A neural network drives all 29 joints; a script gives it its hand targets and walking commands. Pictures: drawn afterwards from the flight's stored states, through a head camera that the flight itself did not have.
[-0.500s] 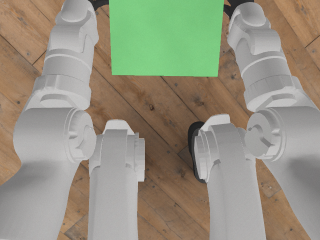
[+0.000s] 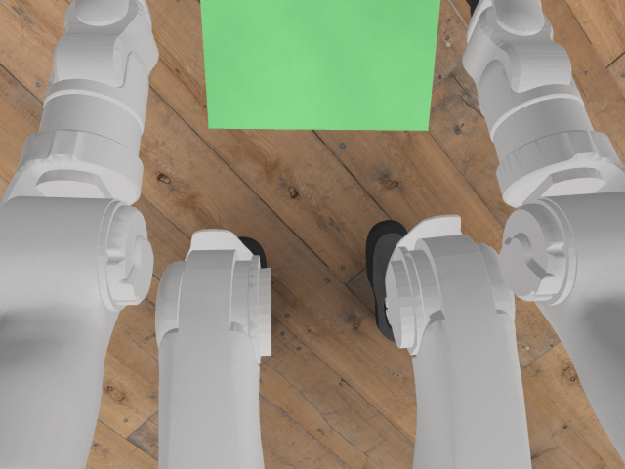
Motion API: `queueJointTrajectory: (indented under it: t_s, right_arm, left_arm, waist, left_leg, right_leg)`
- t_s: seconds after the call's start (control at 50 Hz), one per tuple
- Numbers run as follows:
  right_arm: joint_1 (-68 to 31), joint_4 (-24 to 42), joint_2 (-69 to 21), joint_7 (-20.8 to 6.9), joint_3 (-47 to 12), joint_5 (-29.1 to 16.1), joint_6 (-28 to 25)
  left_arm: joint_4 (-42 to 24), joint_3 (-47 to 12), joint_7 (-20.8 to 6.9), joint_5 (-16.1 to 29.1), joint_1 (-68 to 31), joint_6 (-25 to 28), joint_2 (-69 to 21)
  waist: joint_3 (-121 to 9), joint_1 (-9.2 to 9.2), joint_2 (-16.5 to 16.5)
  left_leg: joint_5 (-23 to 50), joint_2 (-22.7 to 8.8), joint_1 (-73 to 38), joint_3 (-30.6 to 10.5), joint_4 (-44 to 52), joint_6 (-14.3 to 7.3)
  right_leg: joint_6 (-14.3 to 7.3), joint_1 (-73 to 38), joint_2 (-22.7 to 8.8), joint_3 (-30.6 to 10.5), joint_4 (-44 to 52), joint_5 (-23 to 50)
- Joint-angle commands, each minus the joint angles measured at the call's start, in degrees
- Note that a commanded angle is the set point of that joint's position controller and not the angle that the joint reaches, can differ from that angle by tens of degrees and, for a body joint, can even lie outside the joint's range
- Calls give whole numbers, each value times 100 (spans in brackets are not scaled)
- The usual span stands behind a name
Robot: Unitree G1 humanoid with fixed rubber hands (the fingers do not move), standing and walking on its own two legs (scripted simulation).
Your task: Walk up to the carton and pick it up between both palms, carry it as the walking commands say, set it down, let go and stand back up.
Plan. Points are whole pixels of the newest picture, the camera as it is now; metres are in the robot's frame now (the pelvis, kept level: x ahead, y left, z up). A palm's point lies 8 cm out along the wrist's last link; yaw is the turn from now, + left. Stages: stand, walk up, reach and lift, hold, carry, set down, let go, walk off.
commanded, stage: set down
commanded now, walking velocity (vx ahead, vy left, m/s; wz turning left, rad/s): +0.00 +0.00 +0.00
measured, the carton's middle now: out of the picture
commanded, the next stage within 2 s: let go in 1.54 s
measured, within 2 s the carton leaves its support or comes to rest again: neither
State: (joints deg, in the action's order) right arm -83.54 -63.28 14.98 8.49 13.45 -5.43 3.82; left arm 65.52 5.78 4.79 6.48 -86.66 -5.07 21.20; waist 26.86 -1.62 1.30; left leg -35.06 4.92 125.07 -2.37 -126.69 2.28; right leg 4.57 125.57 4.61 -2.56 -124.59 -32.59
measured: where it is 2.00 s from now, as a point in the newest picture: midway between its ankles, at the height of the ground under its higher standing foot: (318, 315)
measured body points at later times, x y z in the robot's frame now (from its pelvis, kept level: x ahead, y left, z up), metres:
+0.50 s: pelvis +0.00 +0.00 +0.05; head +0.37 +0.00 +0.29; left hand +0.58 +0.17 -0.10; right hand +0.56 -0.17 -0.11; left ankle +0.10 +0.12 -0.34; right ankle +0.12 -0.13 -0.34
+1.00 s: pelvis -0.02 +0.01 +0.17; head +0.35 +0.01 +0.42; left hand +0.57 +0.18 +0.04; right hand +0.54 -0.18 +0.04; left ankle +0.10 +0.12 -0.34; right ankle +0.11 -0.13 -0.34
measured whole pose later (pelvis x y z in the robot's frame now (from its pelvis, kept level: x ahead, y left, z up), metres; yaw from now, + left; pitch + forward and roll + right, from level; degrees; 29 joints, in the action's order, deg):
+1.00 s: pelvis -0.02 +0.01 +0.17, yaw -1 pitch +28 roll -1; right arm -78.2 -40.0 15.7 10.5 12.7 -6.6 17.5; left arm 45.7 7.8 5.8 8.5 -82.4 -17.4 22.9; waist 29.9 -1.2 0.1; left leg -29.0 4.2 93.5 -2.9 -95.0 0.8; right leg 3.3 94.0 3.2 -3.0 -92.6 -26.2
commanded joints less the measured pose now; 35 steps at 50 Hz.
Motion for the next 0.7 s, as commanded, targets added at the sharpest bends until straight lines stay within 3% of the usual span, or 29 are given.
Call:
queueJointTrajectory:
  t_s: [0.0, 0.02, 0.06, 0.08, 0.1, 0.14, 0.16, 0.18, 0.2, 0.22, 0.24, 0.26, 0.28, 0.3, 0.36, 0.38, 0.4, 0.44, 0.46, 0.48, 0.5, 0.52, 0.54, 0.56, 0.58, 0.6, 0.62, 0.66, 0.68]
  right_arm:
    - [-1888, 1140, 945, 76, -300, -353, -299]
    - [-1816, 1049, 830, 49, -410, -548, -289]
    - [-1831, 725, 792, 0, -603, -585, -215]
    - [-2012, 906, 708, -31, -756, -746, -169]
    - [-2167, 1255, 837, -7, -721, -763, -213]
    - [-2259, 1223, 1015, 49, -697, -818, -214]
    - [-2417, 1781, 1136, 103, -622, -822, -247]
    - [-2256, 1584, 1079, 116, -610, -769, -167]
    - [-2148, 1435, 1030, 112, -683, -816, -90]
    - [-2174, 1757, 1064, 143, -680, -829, -66]
    - [-2079, 1841, 1076, 183, -641, -784, -13]
    - [-2000, 2108, 1043, 215, -654, -729, 67]
    - [-2063, 2000, 996, 221, -629, -716, 169]
    - [-2058, 1959, 856, 235, -606, -594, 225]
    - [-1678, 1565, 950, 288, -301, -275, 319]
    - [-1787, 1849, 803, 308, -252, -270, 333]
    - [-1510, 1924, 659, 296, -294, -337, 309]
    - [-1238, 2564, 794, 311, -140, -179, 254]
    - [-1166, 2508, 817, 328, -164, -179, 293]
    - [-1330, 1871, 862, 303, -179, -173, 348]
    - [-1401, 1847, 693, 267, -183, -105, 417]
    - [-1402, 2360, 613, 232, -177, -162, 392]
    - [-1251, 2996, 437, 252, -199, -163, 323]
    - [-988, 2737, 419, 214, -212, -195, 291]
    - [-962, 2558, 518, 216, -160, -145, 360]
    - [-1401, 2511, 862, 226, -94, -121, 444]
    - [-1580, 2761, 721, 277, -188, -179, 518]
    - [-1277, 3489, 613, 298, -196, -261, 616]
    - [-1318, 3508, 721, 298, -205, -309, 674]
  left_arm:
    - [-1158, -372, 34, 427, -2131, 307, 641]
    - [-933, -486, 22, 560, -2034, 291, 579]
    - [-737, -524, -17, 677, -2042, 230, 620]
    - [-642, -432, -18, 636, -2011, 201, 734]
    - [-1120, -483, -15, 698, -2257, 245, 813]
    - [-1002, -348, 31, 756, -2356, 250, 968]
    - [-1577, -262, 75, 751, -2459, 293, 1178]
    - [-1382, -278, 89, 745, -2286, 257, 1234]
    - [-1492, -321, 100, 692, -2311, 203, 1042]
    - [-1570, -264, 138, 648, -2232, 149, 1105]
    - [-1837, -355, 148, 750, -2325, 84, 991]
    - [-2047, -177, 189, 624, -2118, 37, 1197]
    - [-1827, -287, 173, 668, -2188, -51, 1107]
    - [-1748, -90, 187, 546, -2188, -56, 1164]
    - [-1261, 103, 184, 440, -1970, -147, 1249]
    - [-1433, -18, 138, 504, -1985, -164, 1031]
    - [-1729, -14, 109, 459, -1744, -136, 946]
    - [-2319, 131, 185, 379, -1397, -104, 874]
    - [-2041, 164, 205, 306, -1220, -163, 968]
    - [-1109, 93, 201, 330, -1271, -264, 1001]
    - [-1218, 46, 125, 327, -1415, -305, 893]
    - [-2084, 130, 85, 395, -1501, -240, 740]
    - [-2670, 191, 124, 376, -1307, -174, 717]
    - [-2376, 221, 127, 314, -999, -144, 603]
    - [-1847, 329, 140, 205, -817, -226, 719]
    - [-1773, 229, 141, 286, -1320, -341, 957]
    - [-2044, 151, 124, 379, -1586, -405, 881]
    - [-3286, 306, 200, 342, -1462, -420, 1007]
    - [-3250, 199, 223, 396, -1454, -507, 918]
  waist:
    - [-8158, -196, -469]
    - [-8240, -143, -553]
    - [-8062, -83, -395]
    - [-8162, 74, -235]
    - [-8554, -50, -201]
    - [-8708, -9, -266]
    - [-9377, -84, -152]
    - [-9271, -17, -237]
    - [-9359, 64, -545]
    - [-9848, 41, -483]
    - [-10376, -110, -504]
    - [-10400, 63, -447]
    - [-10092, 22, -465]
    - [-9765, 129, -350]
    - [-9234, -77, -303]
    - [-9266, -137, -215]
    - [-9540, -57, -419]
    - [-10874, -123, -382]
    - [-10993, -61, -312]
    - [-9968, -8, -265]
    - [-9166, -69, -199]
    - [-9613, -66, -275]
    - [-10513, -57, -174]
    - [-10438, 2, -281]
    - [-10596, 127, -260]
    - [-10222, 10, -209]
    - [-10269, -19, -117]
    - [-11536, 44, -250]
    - [-11977, -53, -274]
  left_leg:
    - [2559, -203, -3367, 329, 931, 93]
    - [2493, -230, -3612, 329, 916, 46]
    - [2078, -248, -3368, 313, 960, 4]
    - [2095, -272, -3334, 289, 1016, -64]
    - [2293, -260, -3445, 327, 886, -54]
    - [2224, -280, -3518, 378, 916, -42]
    - [2477, -253, -3823, 391, 797, -101]
    - [2403, -229, -3932, 373, 910, -104]
    - [2501, -254, -4074, 495, 930, -34]
    - [2464, -236, -4352, 459, 989, -48]
    - [2596, -171, -4844, 466, 1021, -38]
    - [2488, -138, -4691, 543, 1124, -60]
    - [2191, -152, -4530, 527, 1240, -72]
    - [2098, -85, -4249, 576, 1354, -85]
    - [1307, -131, -3921, 636, 1612, -147]
    - [1386, -89, -3823, 607, 1715, -136]
    - [1866, -57, -4046, 619, 1730, -112]
    - [3200, 43, -5069, 591, 1641, -72]
    - [3285, 32, -5089, 601, 1668, -63]
    - [1983, -67, -4584, 576, 2079, -79]
    - [1563, -79, -4100, 503, 2290, -113]
    - [2095, 22, -4250, 555, 2295, -75]
    - [3153, 75, -4823, 512, 2194, -68]
    - [3453, 108, -4916, 528, 2209, -43]
    - [3240, 113, -5104, 519, 2294, -46]
    - [2007, -4, -4768, 582, 2548, -75]
    - [1808, 20, -4667, 564, 2739, -91]
    - [3139, 110, -5687, 520, 2666, -53]
    - [3268, 145, -6048, 488, 2749, -57]
  right_leg:
    - [-144, -3510, -146, 614, 572, 2519]
    - [-144, -3400, -164, 644, 624, 2323]
    - [-155, -3508, -200, 596, 641, 2007]
    - [-136, -3602, -204, 607, 619, 2071]
    - [-157, -3917, -188, 558, 606, 2369]
    - [-130, -4073, -210, 556, 639, 2350]
    - [-129, -4302, -187, 541, 646, 2568]
    - [-100, -4224, -182, 588, 644, 2426]
    - [-179, -4235, -179, 549, 807, 2427]
    - [-141, -4527, -172, 632, 799, 2468]
    - [-149, -4695, -153, 751, 814, 2502]
    - [-130, -4835, -134, 720, 894, 2412]
    - [-163, -4751, -148, 731, 1004, 2182]
    - [-159, -4719, -99, 706, 1113, 2081]
    - [-207, -4576, -109, 691, 1451, 1321]
    - [-213, -4630, -111, 701, 1527, 1490]
    - [-228, -4800, -62, 678, 1488, 1970]
    - [-168, -5395, 58, 688, 1516, 3149]
    - [-126, -5595, 56, 691, 1527, 3285]
    - [-155, -5075, -32, 838, 1731, 1964]
    - [-162, -4591, -64, 779, 1927, 1537]
    - [-201, -5007, -39, 668, 2004, 2048]
    - [-161, -5537, 72, 675, 1881, 3168]
    - [-153, -5431, 84, 703, 1923, 3412]
    - [-117, -5395, 83, 724, 1974, 3130]
    - [-152, -5312, 4, 707, 2317, 1900]
    - [-162, -5480, -1, 722, 2436, 1759]
    - [-172, -6282, 108, 639, 2368, 3103]
    - [-185, -6431, 157, 755, 2418, 3183]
